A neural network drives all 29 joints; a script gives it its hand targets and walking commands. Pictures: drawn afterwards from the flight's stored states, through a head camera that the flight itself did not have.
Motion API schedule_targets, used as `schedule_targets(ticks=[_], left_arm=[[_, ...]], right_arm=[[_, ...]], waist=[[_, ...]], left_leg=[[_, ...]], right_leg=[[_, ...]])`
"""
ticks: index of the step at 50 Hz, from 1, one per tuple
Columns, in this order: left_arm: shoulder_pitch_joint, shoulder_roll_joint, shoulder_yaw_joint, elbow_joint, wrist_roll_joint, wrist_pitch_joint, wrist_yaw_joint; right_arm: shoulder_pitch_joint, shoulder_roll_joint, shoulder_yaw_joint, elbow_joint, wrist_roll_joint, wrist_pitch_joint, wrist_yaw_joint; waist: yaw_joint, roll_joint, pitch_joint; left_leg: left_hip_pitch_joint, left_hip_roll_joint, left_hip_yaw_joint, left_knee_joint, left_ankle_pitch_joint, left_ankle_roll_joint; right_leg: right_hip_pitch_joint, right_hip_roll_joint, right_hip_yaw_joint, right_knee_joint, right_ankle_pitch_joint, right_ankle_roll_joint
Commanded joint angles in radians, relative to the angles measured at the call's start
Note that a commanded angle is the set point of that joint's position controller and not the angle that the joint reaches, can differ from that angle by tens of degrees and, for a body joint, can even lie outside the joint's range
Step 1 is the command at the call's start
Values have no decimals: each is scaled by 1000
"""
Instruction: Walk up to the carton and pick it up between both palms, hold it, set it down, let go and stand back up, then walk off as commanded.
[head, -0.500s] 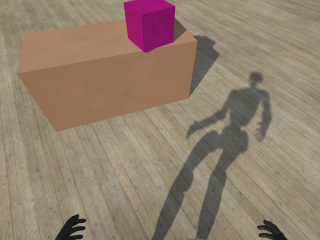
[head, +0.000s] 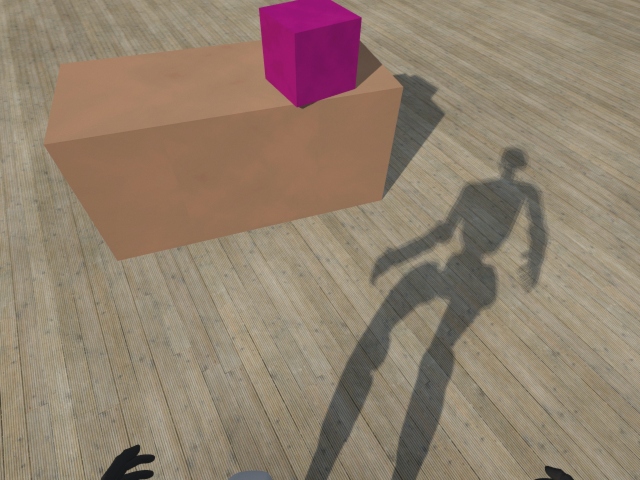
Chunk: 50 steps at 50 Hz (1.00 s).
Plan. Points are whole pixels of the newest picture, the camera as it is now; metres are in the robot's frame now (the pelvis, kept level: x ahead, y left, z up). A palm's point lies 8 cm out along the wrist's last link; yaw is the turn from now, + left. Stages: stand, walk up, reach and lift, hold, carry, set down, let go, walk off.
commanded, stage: walk up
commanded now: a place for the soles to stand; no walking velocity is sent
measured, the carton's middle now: (309, 50) +1.36 +0.04 -0.09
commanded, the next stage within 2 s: none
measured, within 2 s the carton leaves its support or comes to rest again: neither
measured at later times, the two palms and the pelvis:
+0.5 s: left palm (61, 436) +0.19 +0.36 -0.11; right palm (540, 440) +0.17 -0.27 -0.05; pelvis +0.13 +0.06 +0.01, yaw +6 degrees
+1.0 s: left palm (159, 322) +0.35 +0.26 -0.08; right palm (550, 316) +0.37 -0.38 -0.09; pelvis +0.31 -0.05 +0.01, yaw +5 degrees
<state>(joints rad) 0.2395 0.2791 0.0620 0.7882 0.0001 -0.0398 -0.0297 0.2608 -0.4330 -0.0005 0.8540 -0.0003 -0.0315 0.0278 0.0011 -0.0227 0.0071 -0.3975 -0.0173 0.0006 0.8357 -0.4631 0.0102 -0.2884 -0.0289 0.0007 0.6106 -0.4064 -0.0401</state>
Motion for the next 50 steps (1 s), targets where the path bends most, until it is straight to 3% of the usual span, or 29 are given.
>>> schedule_targets(ticks=[1, 4, 5, 6, 7, 8, 9, 10, 11, 12, 13, 15, 18, 20, 26, 29, 32, 33, 34, 35, 36, 37, 38, 39, 40, 41, 43, 45, 50], left_arm=[[-28, 362, 131, -94, 68, -35, -19], [-124, 362, 128, -118, 58, -19, -29], [-159, 349, 124, -123, 56, -10, -30], [-166, 303, 109, -128, 60, -1, -32], [-115, 220, 86, -136, 56, 5, -35], [-59, 202, 70, -147, 35, 10, -34], [-31, 292, 89, -114, 29, 24, -32], [-9, 344, 107, -97, 31, 33, -39], [4, 366, 100, -76, 30, 34, -42], [5, 364, 101, -56, 25, 32, -46], [-16, 347, 104, -51, 23, 32, -47], [-47, 343, 108, -73, 30, 25, -51], [-41, 317, 107, -76, 38, 27, -52], [-56, 302, 99, -82, 35, 33, -53], [-206, 280, 90, -145, 36, 22, -52], [-238, 290, 95, -160, 37, 11, -52], [-177, 290, 104, -127, 32, -9, -53], [-120, 286, 106, -96, 30, -15, -51], [12, 291, 117, -50, 27, -22, -45], [152, 360, 139, 1, 33, -29, -36], [187, 431, 154, 4, 39, -35, -23], [132, 426, 148, -14, 38, -33, -18], [91, 435, 152, -28, 35, -24, -16], [40, 434, 147, -37, 26, -22, -16], [4, 388, 134, -48, 23, -25, -14], [-5, 353, 120, -56, 19, -28, -10], [8, 314, 109, -53, 14, -35, -9], [46, 307, 105, -55, 10, -38, -11], [99, 316, 102, -89, 14, -36, -12]], right_arm=[[5, -164, -104, -85, -15, -75, 20], [129, -160, -107, -52, -12, -77, 18], [231, -177, -121, -12, -15, -75, 9], [349, -218, -143, 39, -24, -79, -8], [411, -308, -167, 48, -38, -86, -27], [380, -357, -168, 4, -47, -98, -38], [240, -355, -159, -24, -31, -100, -44], [148, -372, -152, -54, -26, -97, -39], [91, -370, -150, -69, -22, -96, -38], [79, -323, -139, -70, -29, -97, -39], [110, -310, -130, -69, -31, -103, -38], [196, -298, -126, -61, -17, -116, -45], [257, -272, -122, -60, -8, -121, -49], [273, -256, -120, -52, -1, -121, -56], [280, -272, -114, -50, -2, -116, -65], [249, -298, -121, -55, -3, -112, -71], [194, -286, -113, -75, -8, -107, -76], [164, -276, -108, -76, -10, -104, -74], [119, -257, -98, -87, -5, -100, -70], [118, -183, -78, -107, 3, -98, -63], [181, -109, -47, -108, 3, -99, -58], [205, -140, -54, -85, 0, -90, -69], [165, -187, -64, -76, 4, -85, -68], [177, -238, -82, -65, 2, -86, -63], [165, -245, -79, -47, 8, -84, -56], [184, -221, -85, -38, 3, -77, -46], [209, -170, -81, -33, 6, -70, -37], [205, -151, -75, -27, 6, -58, -34], [158, -162, -77, -40, 12, -45, -37]], waist=[[69, -189, -24], [-18, -199, -38], [-72, -150, -34], [-126, -15, -50], [-152, 233, -38], [-111, 291, -44], [-47, 123, -14], [-22, 131, 18], [-4, 154, 54], [11, 111, 99], [6, 134, 143], [-17, 98, 162], [-37, 113, 40], [-35, 91, -1], [-58, 77, 88], [-57, 68, 62], [-10, 74, 20], [27, 55, 3], [102, 20, -76], [163, -121, -152], [136, -321, -198], [108, -274, -165], [120, -204, -96], [91, -198, -56], [62, -81, 9], [36, -39, 63], [14, -90, 98], [21, -122, 106], [38, -117, 70]], left_leg=[[-228, 55, 41, -80, 47, -4], [74, 32, 112, -247, 263, 5], [230, 8, 110, -291, 302, 5], [420, 14, 21, -343, 269, 10], [521, 141, -276, -440, 43, 45], [497, 329, -715, -596, -241, 83], [376, 361, -743, -655, -417, 97], [247, 364, -746, -696, -531, 137], [196, 349, -724, -698, -508, 144], [149, 299, -639, -667, -384, 119], [82, 268, -565, -677, -303, 109], [143, 240, -488, -652, -105, 80], [346, 215, -375, -567, 265, 58], [396, 208, -335, -535, 369, 49], [433, 267, -331, -505, 565, 154], [503, 326, -346, -427, 615, 203], [429, 295, -272, -356, 659, 183], [367, 260, -223, -294, 679, 162], [269, 206, -144, -139, 694, 126], [108, 114, -105, 95, 521, 76], [-169, -6, -68, 257, 3, 41], [-285, -32, -67, 314, -65, 41], [-312, -16, -102, 337, -2, 46], [-325, 19, -108, 380, 33, 52], [-292, 46, -133, 360, 98, 56], [-235, 49, -142, 335, 163, 49], [-177, 59, -144, 261, 216, 35], [-153, 44, -123, 231, 257, 19], [-200, 30, -93, 134, 292, 8]], right_leg=[[314, -235, 199, -277, -73, -186], [71, -142, 40, -183, -125, -114], [-59, -103, 7, -78, -196, -90], [-222, -58, -33, 161, -169, -55], [-435, 19, -81, 458, -180, -10], [-596, 63, 6, 601, -162, 28], [-545, 14, 48, 595, -81, 16], [-472, -7, 83, 577, -87, 11], [-449, -23, 101, 581, -52, 16], [-419, -33, 108, 558, 10, 21], [-373, -49, 100, 532, 62, 27], [-384, -51, 107, 479, 127, 32], [-406, -28, 79, 440, 194, 40], [-416, -26, 82, 429, 216, 42], [-470, -43, 82, 276, 126, 50], [-446, -69, 122, 174, 53, 30], [-260, -60, 110, 4, 45, 0], [-140, -48, 87, -93, 75, -15], [90, -34, 66, -218, 197, -36], [302, -89, 165, -241, 207, -45], [504, -259, 448, -215, 139, -64], [509, -303, 564, -270, -7, -85], [434, -310, 587, -355, -115, -86], [390, -310, 599, -367, -115, -94], [293, -268, 469, -366, -32, -47], [198, -210, 355, -353, 119, 33], [129, -152, 248, -353, 292, 84], [125, -112, 183, -364, 399, 105], [228, -103, 117, -351, 550, 106]])
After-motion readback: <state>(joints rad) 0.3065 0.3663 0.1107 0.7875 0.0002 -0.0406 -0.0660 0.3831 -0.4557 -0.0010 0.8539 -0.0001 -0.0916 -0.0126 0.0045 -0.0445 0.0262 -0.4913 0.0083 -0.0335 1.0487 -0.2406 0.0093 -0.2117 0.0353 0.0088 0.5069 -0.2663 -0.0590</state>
